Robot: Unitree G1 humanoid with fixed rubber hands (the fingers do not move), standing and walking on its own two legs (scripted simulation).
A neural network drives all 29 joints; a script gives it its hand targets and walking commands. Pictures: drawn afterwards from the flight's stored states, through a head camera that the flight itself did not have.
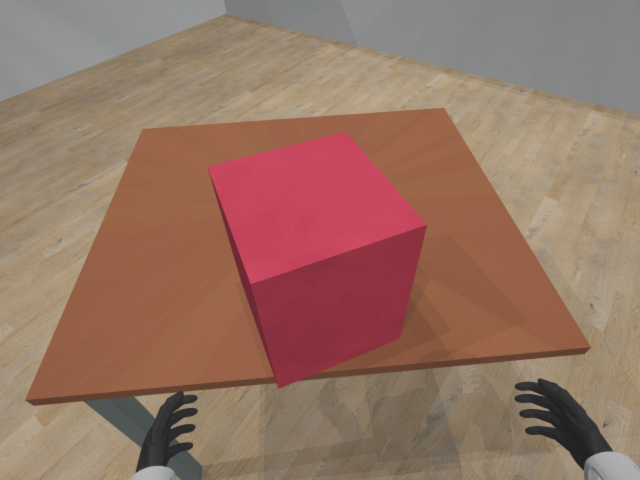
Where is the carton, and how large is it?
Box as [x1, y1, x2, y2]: [208, 132, 426, 388]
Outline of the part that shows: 345,132 208,167 241,282 278,388 399,338 426,224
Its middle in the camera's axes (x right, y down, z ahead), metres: -0.01 +0.02 +0.56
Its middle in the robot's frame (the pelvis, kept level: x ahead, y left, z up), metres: +0.40 +0.05 +0.05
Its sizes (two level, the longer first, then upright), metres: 0.210 0.200 0.250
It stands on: a table, 0.70 m high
